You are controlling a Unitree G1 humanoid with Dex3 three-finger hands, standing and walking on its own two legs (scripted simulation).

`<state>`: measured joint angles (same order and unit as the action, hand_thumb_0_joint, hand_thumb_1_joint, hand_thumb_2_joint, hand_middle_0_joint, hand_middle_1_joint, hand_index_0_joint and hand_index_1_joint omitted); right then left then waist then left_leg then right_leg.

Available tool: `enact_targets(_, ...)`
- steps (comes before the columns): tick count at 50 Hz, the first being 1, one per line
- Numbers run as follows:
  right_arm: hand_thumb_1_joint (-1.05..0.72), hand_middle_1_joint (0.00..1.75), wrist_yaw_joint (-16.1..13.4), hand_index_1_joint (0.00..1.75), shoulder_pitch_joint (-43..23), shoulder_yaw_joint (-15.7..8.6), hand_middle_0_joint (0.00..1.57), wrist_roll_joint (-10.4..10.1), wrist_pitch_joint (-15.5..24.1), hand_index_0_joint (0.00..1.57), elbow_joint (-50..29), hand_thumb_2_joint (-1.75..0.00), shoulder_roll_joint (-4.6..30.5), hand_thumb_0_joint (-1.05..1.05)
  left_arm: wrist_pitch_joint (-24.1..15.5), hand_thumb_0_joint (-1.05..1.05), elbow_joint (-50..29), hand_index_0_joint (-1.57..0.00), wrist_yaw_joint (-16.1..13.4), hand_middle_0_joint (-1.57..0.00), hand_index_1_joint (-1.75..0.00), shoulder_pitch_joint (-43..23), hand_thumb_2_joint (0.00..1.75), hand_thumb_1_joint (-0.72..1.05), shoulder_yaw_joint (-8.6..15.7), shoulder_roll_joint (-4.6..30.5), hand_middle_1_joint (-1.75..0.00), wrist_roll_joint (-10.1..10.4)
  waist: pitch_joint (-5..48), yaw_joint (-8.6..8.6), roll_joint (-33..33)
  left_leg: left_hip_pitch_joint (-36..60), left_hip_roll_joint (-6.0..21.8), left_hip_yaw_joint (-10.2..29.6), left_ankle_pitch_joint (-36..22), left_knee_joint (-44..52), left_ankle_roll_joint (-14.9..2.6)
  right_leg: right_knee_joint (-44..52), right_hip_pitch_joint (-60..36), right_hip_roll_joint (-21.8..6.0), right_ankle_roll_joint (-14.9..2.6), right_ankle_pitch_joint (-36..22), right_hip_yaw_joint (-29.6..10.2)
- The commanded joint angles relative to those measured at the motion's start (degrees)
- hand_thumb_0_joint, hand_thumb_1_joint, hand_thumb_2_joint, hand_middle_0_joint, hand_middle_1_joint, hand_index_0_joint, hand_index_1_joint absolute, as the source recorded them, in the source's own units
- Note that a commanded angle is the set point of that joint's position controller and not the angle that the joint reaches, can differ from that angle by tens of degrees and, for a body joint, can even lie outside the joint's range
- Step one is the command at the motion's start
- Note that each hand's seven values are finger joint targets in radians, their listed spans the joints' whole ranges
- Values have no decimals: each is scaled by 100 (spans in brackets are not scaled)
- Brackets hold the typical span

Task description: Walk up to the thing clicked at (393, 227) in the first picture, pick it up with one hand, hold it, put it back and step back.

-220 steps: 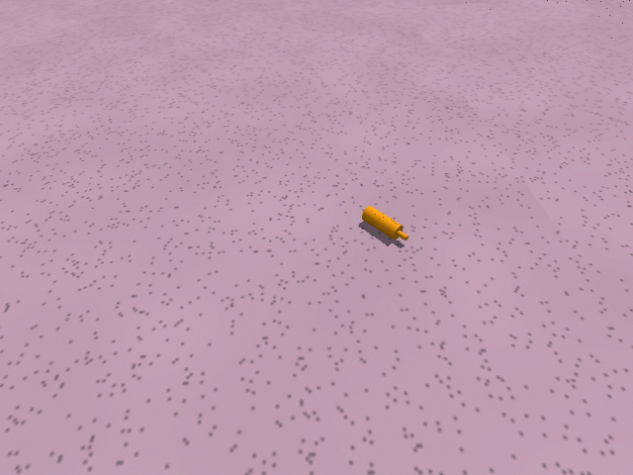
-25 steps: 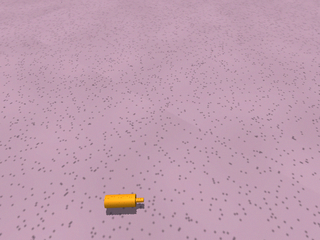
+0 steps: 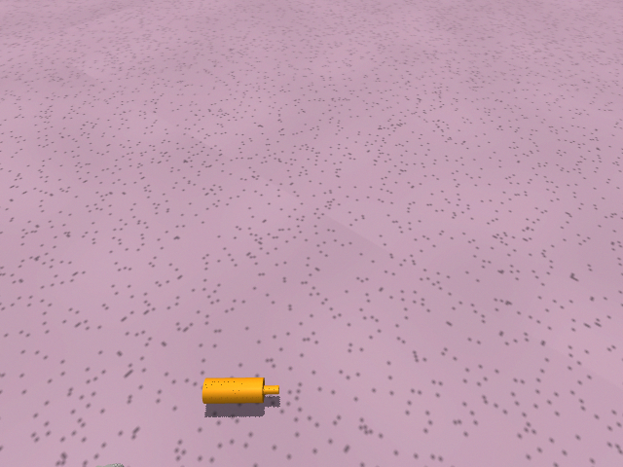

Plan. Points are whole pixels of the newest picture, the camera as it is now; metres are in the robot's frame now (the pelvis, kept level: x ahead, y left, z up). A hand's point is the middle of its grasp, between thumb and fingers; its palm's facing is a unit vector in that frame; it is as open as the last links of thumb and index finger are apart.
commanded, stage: walk up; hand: left
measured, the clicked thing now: (242, 390) +0.46 +0.22 -0.73
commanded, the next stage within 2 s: none
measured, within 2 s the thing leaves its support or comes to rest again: neither
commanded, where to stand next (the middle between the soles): +0.06 -0.03 m, yaw +1 degrees
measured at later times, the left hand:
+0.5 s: hand out of the picture +0.08 +0.27 -0.15, palm faces +0.01 -0.95 -0.33, open 7.3 cm
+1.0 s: hand out of the picture +0.05 +0.23 -0.12, palm faces +0.06 -0.84 -0.54, open 7.3 cm
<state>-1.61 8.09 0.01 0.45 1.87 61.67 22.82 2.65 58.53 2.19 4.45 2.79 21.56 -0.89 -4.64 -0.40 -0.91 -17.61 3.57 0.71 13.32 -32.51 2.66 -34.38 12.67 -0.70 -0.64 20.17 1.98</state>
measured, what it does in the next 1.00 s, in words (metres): steps on the spot: right foot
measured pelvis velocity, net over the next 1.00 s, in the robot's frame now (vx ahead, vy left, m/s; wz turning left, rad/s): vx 0.02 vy -0.06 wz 0.06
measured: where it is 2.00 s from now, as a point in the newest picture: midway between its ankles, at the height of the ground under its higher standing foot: outside the picture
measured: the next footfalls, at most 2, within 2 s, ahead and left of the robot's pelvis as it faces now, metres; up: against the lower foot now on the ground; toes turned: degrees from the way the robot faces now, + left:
right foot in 0.72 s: +0.08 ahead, -0.20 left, +0.00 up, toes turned -2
left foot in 1.18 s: +0.08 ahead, +0.14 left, +0.00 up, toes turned +5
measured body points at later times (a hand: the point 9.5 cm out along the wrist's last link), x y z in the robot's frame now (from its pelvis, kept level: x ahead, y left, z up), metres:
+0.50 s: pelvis +0.00 +0.00 +0.00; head +0.02 +0.01 +0.45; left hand +0.08 +0.32 -0.13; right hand +0.09 -0.31 -0.11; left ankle +0.04 +0.16 -0.73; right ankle -0.02 -0.11 -0.73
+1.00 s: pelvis +0.02 -0.06 -0.01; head +0.06 -0.11 +0.43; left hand +0.04 +0.28 -0.09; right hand +0.10 -0.39 -0.16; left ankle +0.03 +0.11 -0.65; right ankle +0.04 -0.20 -0.73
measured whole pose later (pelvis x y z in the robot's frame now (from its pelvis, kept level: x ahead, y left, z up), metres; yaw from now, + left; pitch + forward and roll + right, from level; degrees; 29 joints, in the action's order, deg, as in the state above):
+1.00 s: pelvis +0.02 -0.06 -0.01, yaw +4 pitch -2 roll +0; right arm 2.9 13.9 -5.8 4.1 -5.9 50.0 27.4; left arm -3.9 52.3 -3.7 16.6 3.3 20.9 -0.8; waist -7.3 -0.1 7.3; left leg -32.5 -1.8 9.6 21.4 -70.2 0.5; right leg -39.9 17.5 -4.5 1.4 19.9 3.8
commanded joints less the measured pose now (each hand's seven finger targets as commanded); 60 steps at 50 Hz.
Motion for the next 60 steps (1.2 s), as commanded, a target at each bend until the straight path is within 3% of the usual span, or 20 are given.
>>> enact_targets(1, -90, 30, -81, 30, -50, -316, 20, 22, 136, 20, -288, -90, 1354, 0, -104, 0, -423, -20, -87, -20, -30, -236, 90, 90, 295, 1262, -30, 6, 686, 32, 32, 502, 355, 367, -1065, 392, -616, 810, 135, -540, -335, -689, -620)
enact_targets(22, -90, 30, -75, 30, -88, -336, 20, 27, 121, 20, -344, -90, 1319, 0, -109, 0, -437, -20, -74, -20, -30, -157, 90, 90, 329, 1258, -30, -40, 685, 20, 27, 473, 368, 471, -1073, 473, -666, 947, -49, -576, -300, -586, -505)
enact_targets(23, -90, 30, -185, 30, 1002, -615, 20, 32, 173, 20, -217, -90, 1844, 0, -28, 0, -795, -20, 78, -20, -30, -256, 90, 90, 526, 1533, -30, -270, 693, -259, -263, 1012, 590, 888, 335, 620, -1011, 252, 713, -435, -374, 424, -436)
enact_targets(24, -90, 30, -237, 30, 1399, -741, 20, 89, 211, 20, -118, -90, 2130, 0, 26, 0, -887, -20, 135, -20, -30, -281, 90, 90, 496, 1304, -30, -270, 583, -336, 409, 1633, 1136, 1908, 1229, 1174, -1342, -667, 1719, -189, -271, 1134, -264)
enact_targets(25, -90, 30, -278, 30, 1571, -867, 20, 123, 257, 20, -214, -90, 2319, 0, 82, 0, -966, -20, 173, -20, -30, -241, 90, 90, 538, 1278, -30, -326, 501, -439, 838, 1797, 1867, 3037, 1746, 1707, -1761, -1916, 2307, -184, -188, 1506, -445)
enact_targets(26, -90, 30, -337, 30, 1377, -933, 20, 143, 317, 20, -423, -90, 2390, 0, 99, 0, -1037, -20, 190, -20, -30, -57, 90, 90, 564, 1322, -30, -327, 421, -290, 673, 1731, 2208, 3322, 1490, 1658, -1953, -2378, 2553, -490, -175, 1286, -940)
enact_targets(29, -90, 30, -335, 30, 679, -857, 20, 172, 386, 20, -821, -90, 2143, 0, 30, 0, -1039, -20, 282, -20, -30, 338, 90, 90, 586, 1353, -30, -176, 324, 93, 665, 830, 1756, 2160, 1336, 1363, -1716, -2208, 2036, -804, -148, 926, -1066)
enact_targets(32, -90, 30, -177, 30, 381, -837, 20, 263, 324, 20, -1030, -90, 2087, 0, -16, 0, -972, -20, 372, -20, -30, 699, 90, 90, 652, 1272, -30, -136, 341, 192, 1312, -283, 1211, 1180, 1546, 1175, -1428, -1327, 747, -431, -114, 1026, -362)
enact_targets(34, -90, 30, -12, 30, -207, -614, 20, 243, 120, 20, -1181, -90, 1483, 0, -167, 0, -402, -20, 127, -20, -30, 1589, 90, 90, 518, 959, -30, 6, 394, 573, 1190, -1480, 532, 336, 1674, 257, -948, -147, -771, 99, -3, -174, 264)
enact_targets(35, -90, 30, 1, 30, -161, -462, 20, 212, -28, 20, -1231, -90, 951, 0, -263, 0, -225, -20, -5, -20, -30, 1910, 90, 90, 560, 1203, -30, -18, 202, 726, 173, -2081, 7, -101, 1925, -1060, -743, 575, -1013, 2, 165, -147, -85)
enact_targets(36, -90, 30, -1, 30, 23, -300, 20, 147, -120, 20, -1388, -90, 454, 0, -393, 0, -402, -20, -133, -20, -30, 1903, 90, 90, 665, 1905, -30, -103, -40, 709, -1415, -2335, -685, -79, 2303, -2350, -470, 1888, -153, -1383, -93, 726, -2389)
enact_targets(37, -90, 30, -18, 30, -15, -462, 20, 119, -252, 20, -1355, -90, 889, 0, -431, 0, -737, -20, -229, -20, -30, 1113, 90, 90, 667, 2425, -30, -149, -174, 432, -905, -1824, -532, 1031, 2117, -2799, -348, 2356, 1002, -2374, -927, 1517, -3824)
enact_targets(38, -90, 30, -13, 30, 227, -569, 20, 27, -251, 20, -1170, -90, 1209, 0, -462, 0, -913, -20, -262, -20, -30, 613, 90, 90, 631, 2254, -30, -128, -270, 182, -408, -1574, -327, 1246, 1924, -2943, -351, 2086, 1037, -2272, -1127, 1417, -3435)
enact_targets(39, -90, 30, 44, 30, 458, -632, 20, 38, -290, 20, -1037, -90, 1330, 0, -521, 0, -887, -20, -348, -20, -30, 602, 90, 90, 619, 2120, -30, -96, -192, 99, -99, -1865, -309, 1264, 1699, -3090, -361, 1686, 461, -2037, -998, 709, -2951)
enact_targets(45, -90, 30, 385, 30, 820, -849, 20, 415, -646, 20, -1486, -90, 1434, 0, -707, 0, -828, -20, -804, -20, -30, 1423, 90, 90, 702, 2143, -30, 45, 377, 71, -282, -2108, -273, 1361, 923, -4052, -230, 673, -490, -2011, -926, -2832, -1645)
enact_targets(53, -90, 30, 517, 30, 186, -865, 20, 210, -576, 20, -1931, -90, 1224, 0, -834, 0, -1228, -20, -774, -20, -30, 1574, 90, 90, 642, 2056, -30, -102, 314, 287, -1318, -1713, -27, 524, 1124, -2626, -151, 536, -243, -1863, -1253, -2632, -1020)
enact_targets(56, -90, 30, 467, 30, 369, -836, 20, 55, -441, 20, -1694, -90, 1125, 0, -723, 0, -1357, -20, -640, -20, -30, 1171, 90, 90, 514, 1962, -30, -56, 516, 136, -1464, -312, -297, -218, 1089, -1326, -244, -78, 506, -1408, -1033, -2825, -499)
enact_targets(58, -90, 30, 380, 30, 916, -854, 20, 52, -352, 20, -1390, -90, 1134, 0, -596, 0, -1364, -20, -585, -20, -30, 986, 90, 90, 384, 1776, -30, 21, 684, -198, -944, 818, -581, -573, 124, -349, -346, -1063, 1130, -1115, -708, -1986, -285)
enact_targets(59, -90, 30, 328, 30, 1059, -915, 20, 114, -292, 20, -1354, -90, 1407, 0, -534, 0, -1310, -20, -557, -20, -30, 1302, 90, 90, 260, 1383, -30, 30, 855, -308, 86, 1316, -265, 100, 152, 103, -556, -2088, 1595, -820, -439, -895, -75)
enact_targets(60, -90, 30, 299, 30, 896, -967, 20, 189, -247, 20, -1594, -90, 1956, 0, -522, 0, -1439, -20, -589, -20, -30, 1381, 90, 90, 142, 1004, -30, 99, 765, -223, 1693, 1220, 1279, 2633, -67, 718, -1094, -2887, 2612, -57, -87, 1352, -47)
